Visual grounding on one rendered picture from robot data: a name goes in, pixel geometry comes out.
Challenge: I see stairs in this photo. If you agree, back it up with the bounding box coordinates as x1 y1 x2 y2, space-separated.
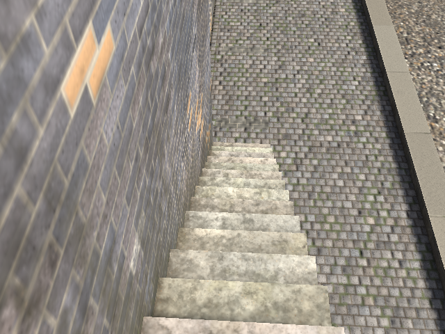
141 142 345 334

